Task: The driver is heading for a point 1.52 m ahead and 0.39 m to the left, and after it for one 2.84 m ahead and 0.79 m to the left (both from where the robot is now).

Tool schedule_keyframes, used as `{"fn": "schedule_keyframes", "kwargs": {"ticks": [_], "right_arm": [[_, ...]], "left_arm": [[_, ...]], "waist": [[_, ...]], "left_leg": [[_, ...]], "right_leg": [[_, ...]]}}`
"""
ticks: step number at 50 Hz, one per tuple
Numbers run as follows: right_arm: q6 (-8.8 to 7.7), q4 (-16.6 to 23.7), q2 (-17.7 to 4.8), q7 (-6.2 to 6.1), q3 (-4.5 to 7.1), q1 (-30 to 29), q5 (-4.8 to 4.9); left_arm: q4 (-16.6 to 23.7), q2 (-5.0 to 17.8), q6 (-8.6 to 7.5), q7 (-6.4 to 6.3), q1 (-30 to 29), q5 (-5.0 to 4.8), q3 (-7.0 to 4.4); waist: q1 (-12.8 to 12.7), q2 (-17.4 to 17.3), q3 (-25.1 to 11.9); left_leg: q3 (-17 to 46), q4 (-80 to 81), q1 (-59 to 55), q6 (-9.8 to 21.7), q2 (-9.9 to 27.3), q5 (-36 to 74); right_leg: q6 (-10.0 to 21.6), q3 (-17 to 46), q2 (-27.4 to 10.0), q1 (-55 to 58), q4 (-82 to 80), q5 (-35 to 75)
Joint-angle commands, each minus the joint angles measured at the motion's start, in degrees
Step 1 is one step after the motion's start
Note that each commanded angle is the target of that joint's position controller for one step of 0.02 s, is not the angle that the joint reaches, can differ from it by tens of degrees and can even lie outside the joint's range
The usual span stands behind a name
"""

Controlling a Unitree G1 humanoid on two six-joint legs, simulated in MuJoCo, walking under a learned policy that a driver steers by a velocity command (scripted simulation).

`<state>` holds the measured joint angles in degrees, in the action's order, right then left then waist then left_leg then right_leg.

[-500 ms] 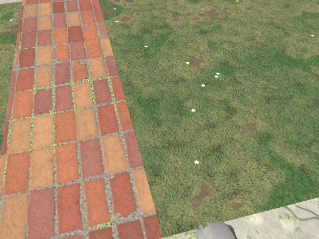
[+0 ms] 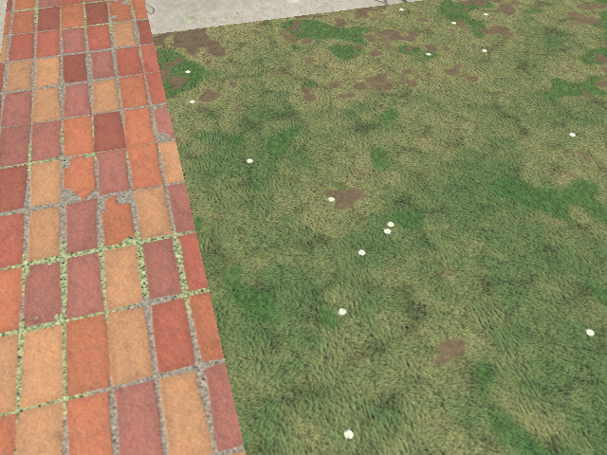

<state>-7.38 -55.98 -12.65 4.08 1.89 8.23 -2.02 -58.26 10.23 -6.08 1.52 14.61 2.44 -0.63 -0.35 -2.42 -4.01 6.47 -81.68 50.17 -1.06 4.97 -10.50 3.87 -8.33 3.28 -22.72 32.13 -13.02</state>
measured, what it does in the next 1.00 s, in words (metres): steps on the spot, turning left: left foot, then right foot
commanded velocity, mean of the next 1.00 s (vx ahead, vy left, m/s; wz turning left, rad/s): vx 0.02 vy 0.00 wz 0.38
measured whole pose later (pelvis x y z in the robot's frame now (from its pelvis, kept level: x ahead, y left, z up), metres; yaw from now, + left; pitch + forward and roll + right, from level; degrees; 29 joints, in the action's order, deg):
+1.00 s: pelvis +0.05 +0.03 +0.01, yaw +24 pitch +0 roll +0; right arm 1.3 -35.8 -9.5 0.8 0.7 9.4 -1.3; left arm -40.2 10.5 -1.0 -0.7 12.0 0.7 -1.1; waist -1.9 1.3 -0.7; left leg 0.4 -32.5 16.1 0.2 -0.2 -16.8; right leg -2.5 0.0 -2.9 -17.4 32.0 -15.0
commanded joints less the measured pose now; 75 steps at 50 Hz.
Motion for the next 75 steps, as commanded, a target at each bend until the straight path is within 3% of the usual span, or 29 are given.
{"fn": "schedule_keyframes", "kwargs": {"ticks": [1,3,5,6,7,9,10,11,12,13,15,19,26,29,30,31,32,33,35,37,40,44,45,46,47,48,52,62,75], "right_arm": [[0.27,3.1,-3.9,0.18,0.64,2.3,-0.68],[1.11,6.8,-4.3,-0.81,0.63,-2.1,-0.47],[1.48,8.8,-3.9,-1.83,0.41,-1.3,-0.05],[3.98,8.1,-2.7,-2.75,0.19,-0.5,4.91],[4.99,8.5,-3.1,-3.02,0.41,0.6,4.98],[5.98,9.2,-6.4,-3.34,2.32,2.7,2.79],[5.89,9.9,-11.4,-3.73,3.96,5.5,1.54],[6.13,12.0,-16.1,-4.25,5.0,5.8,0.41],[5.68,13.0,-12.0,-4.02,4.09,9.3,-0.28],[5.4,14.6,-10.2,-4.25,3.71,7.5,0.4],[5.88,18.5,-8.9,-5.48,3.53,0.4,2.6],[6.64,22.0,-8.9,-6.78,3.46,0.2,1.71],[8.31,25.9,-9.0,-6.1,4.43,0.5,2.36],[9.1,26.9,-8.0,-5.62,4.23,-1.1,3.25],[8.95,27.5,-6.2,-5.49,3.79,-1.0,2.98],[8.51,27.3,-2.9,-5.3,2.83,1.7,2.53],[7.65,27.9,-6.5,-5.1,3.67,0.5,2.6],[7.12,26.8,-10.0,-4.66,4.81,-0.6,2.85],[8.16,24.6,-8.0,-4.39,4.29,-0.3,2.93],[8.73,25.3,-4.3,-4.32,2.6,-1.6,2.31],[8.36,25.9,-0.3,-4.0,0.33,-4.1,2.17],[8.62,24.0,-2.9,-3.67,1.25,-0.1,1.96],[8.48,25.3,-5.7,-3.97,1.57,0.6,0.98],[8.42,26.3,-9.6,-4.25,2.05,-0.7,0.24],[8.12,25.3,-5.7,-3.67,1.21,-1.4,0.3],[7.61,25.8,-2.3,-3.29,0.4,-3.2,0.82],[6.63,23.8,-3.1,-3.6,0.42,-0.8,0.79],[6.55,21.3,-1.5,-3.56,-0.04,2.3,1.02],[6.63,17.0,-2.4,-4.61,0.13,6.7,1.31]], "left_arm": [[12.3,10.4,-3.48,-0.71,-17.6,-0.05,-2.53],[11.3,13.5,-3.5,-0.79,-11.8,-0.6,-4.69],[10.6,12.9,-3.4,-0.73,-8.2,-0.28,-5.59],[10.9,10.9,1.32,-3.31,-6.0,-1.96,-4.01],[11.7,10.7,3.35,-4.05,-6.2,-3.06,-4.25],[12.1,10.5,4.77,-4.5,-5.3,-3.69,-4.55],[13.7,8.7,4.74,-4.42,-7.2,-2.79,-4.32],[16.7,5.3,4.36,-4.29,-9.7,-1.97,-3.38],[17.1,5.3,4.41,-3.81,-13.6,-2.71,-3.11],[17.8,4.8,4.27,-3.25,-15.3,-3.22,-2.96],[18.7,5.7,4.13,-3.71,-17.0,-2.31,-3.07],[20.9,6.6,4.47,-4.52,-16.0,-2.78,-3.11],[22.4,6.0,4.46,-4.0,-12.4,-3.57,-3.01],[21.5,5.7,3.8,-3.07,-7.5,-3.48,-3.53],[21.6,7.8,3.75,-3.01,-5.2,-2.23,-4.22],[23.0,11.3,4.19,-3.32,-6.3,-0.8,-4.83],[23.5,13.7,4.12,-3.17,-7.6,0.76,-5.98],[25.6,11.1,4.01,-3.64,-9.0,0.29,-5.6],[26.7,8.2,4.03,-4.16,-11.4,-1.82,-4.34],[26.4,6.9,4.14,-4.29,-11.4,-2.49,-3.18],[25.4,5.9,4.86,-3.73,-10.3,-2.23,-2.54],[23.2,7.9,5.2,-2.35,-3.5,-3.17,-2.77],[22.9,7.1,4.46,-1.98,-2.7,-3.01,-2.44],[23.1,5.0,3.61,-1.7,-1.6,-2.16,-1.81],[22.8,3.3,3.5,-1.98,-2.4,-1.62,-1.02],[22.9,5.2,3.79,-2.21,-4.8,-1.31,-1.57],[21.5,5.6,4.43,-2.61,-4.7,-1.59,-2.17],[17.5,5.2,4.32,-2.52,-1.9,-1.97,-2.43],[14.1,6.2,4.8,-2.91,-0.1,-2.34,-2.34]], "waist": [[4.6,1.6,-2.2],[0.7,5.5,0.5],[-0.9,6.1,1.6],[-0.9,8.0,-1.1],[-0.4,7.5,-1.0],[0.7,5.1,-1.7],[0.5,-4.0,-2.4],[0.1,-16.0,-3.5],[3.8,-11.6,-9.0],[3.8,-6.5,-9.9],[2.2,-2.1,-8.2],[0.6,-3.5,-9.2],[1.4,-7.3,-5.8],[-1.0,-7.2,-4.5],[-1.1,-3.5,-4.8],[1.4,9.5,-3.9],[0.7,23.6,-1.8],[-0.3,17.0,-2.1],[0.7,8.2,-0.5],[0.6,7.0,0.1],[-0.5,11.6,-1.4],[-0.2,14.5,-0.6],[-0.2,11.0,-1.9],[-2.8,0.9,-2.6],[-2.5,-8.1,-4.2],[-1.5,-6.7,-0.9],[-0.5,-3.3,3.5],[-0.1,1.5,3.1],[0.3,2.5,2.9]], "left_leg": [[-3.2,19.2,-18.1,-3.2,3.3,1.3],[-4.4,28.8,-16.0,-3.3,2.4,-3.2],[-3.4,34.4,-12.6,-2.0,2.4,-5.6],[-9.2,37.4,-14.8,0.4,1.2,-5.9],[-10.9,42.1,-17.2,1.6,-0.7,-5.5],[-8.0,52.5,-26.4,5.2,-2.1,7.5],[4.4,55.2,-32.8,8.8,4.4,25.0],[21.0,56.2,-44.7,18.2,12.7,35.3],[25.3,57.8,-49.6,21.2,14.2,30.5],[22.4,57.2,-50.4,19.3,11.6,25.0],[17.4,57.8,-45.0,15.4,8.9,17.2],[14.6,58.0,-39.2,14.4,6.5,20.8],[17.3,58.8,-34.4,13.4,3.2,5.9],[16.4,55.6,-30.8,11.0,0.4,3.4],[13.7,50.9,-25.5,8.4,-2.0,-2.4],[4.1,38.5,-17.1,4.6,-9.6,-17.6],[-3.4,26.0,-11.5,0.9,-11.5,-26.3],[-0.4,14.8,-11.7,-0.7,-9.0,-23.9],[-0.2,7.9,-11.5,-2.0,-7.7,-18.4],[-1.4,8.8,-13.0,-2.4,-6.6,-13.9],[-6.6,32.1,-22.8,-2.4,-4.8,-14.3],[-8.5,59.4,-38.8,-0.2,-6.0,-0.3],[-1.5,59.1,-45.6,1.8,-1.3,9.7],[3.4,56.1,-46.9,5.3,4.3,15.7],[5.0,58.7,-37.3,8.9,5.6,3.7],[4.0,60.6,-34.7,8.3,3.0,-6.0],[2.0,61.7,-32.3,5.7,0.5,-10.4],[-0.7,59.6,-34.5,5.7,-1.3,-3.7],[-3.5,57.3,-36.4,4.9,-2.7,3.8]], "right_leg": [[6.0,1.8,-11.4,-2.8,-13.3,20.5],[10.6,6.1,-16.3,5.6,-13.8,19.6],[13.8,10.9,-22.3,14.7,-14.1,19.7],[10.0,8.6,-23.0,15.1,-10.2,29.2],[8.5,6.6,-22.2,16.2,-7.6,31.2],[2.5,2.2,-16.8,12.6,0.8,20.3],[-1.5,-2.2,-10.8,4.8,14.0,8.8],[-6.1,-1.6,-1.0,-13.5,24.8,-14.7],[-6.2,7.4,-0.7,-18.3,34.5,-23.1],[-5.8,11.0,-2.0,-20.7,38.3,-20.0],[-6.2,12.2,-4.0,-20.7,35.4,-14.6],[-7.1,11.5,-3.5,-13.6,30.1,-10.2],[-6.3,10.6,-1.7,-4.5,11.6,-8.6],[-4.1,9.2,-1.5,5.5,-3.7,0.3],[-1.5,13.8,-7.4,11.5,-5.8,4.1],[3.9,24.5,-18.9,15.7,-9.2,17.1],[13.3,37.6,-27.9,11.0,-14.1,20.7],[14.6,36.8,-26.2,10.2,-14.1,17.5],[10.0,27.7,-20.2,8.9,-12.0,12.0],[8.6,23.0,-17.1,8.4,-11.5,11.7],[6.5,16.0,-12.3,9.5,-10.1,11.7],[5.5,16.8,-12.9,7.5,-6.8,12.7],[1.9,15.9,-11.7,2.5,-4.6,9.1],[-1.9,10.3,-7.0,-2.5,-1.5,0.7],[-4.2,9.2,-7.1,5.0,-2.5,-4.0],[-5.0,9.0,-6.6,6.4,-2.7,-1.8],[-4.0,9.2,-6.5,7.0,-4.2,0.8],[-4.1,9.2,-7.0,9.1,-5.4,3.4],[-3.5,9.1,-7.0,9.9,-5.1,7.1]]}}
Keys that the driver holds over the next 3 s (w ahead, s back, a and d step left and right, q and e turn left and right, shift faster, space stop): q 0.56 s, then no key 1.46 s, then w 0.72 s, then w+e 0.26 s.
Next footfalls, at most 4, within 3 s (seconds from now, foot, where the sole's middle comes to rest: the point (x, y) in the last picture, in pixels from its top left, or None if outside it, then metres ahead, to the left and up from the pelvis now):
0.18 left None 0.14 0.15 -0.76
0.60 right None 0.17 -0.08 -0.76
0.90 left None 0.05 0.16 -0.76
2.60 left None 0.33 0.27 -0.76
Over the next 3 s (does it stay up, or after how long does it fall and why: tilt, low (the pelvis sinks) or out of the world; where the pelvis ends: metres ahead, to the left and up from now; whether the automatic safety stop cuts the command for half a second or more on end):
stays up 0.44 0.22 0.01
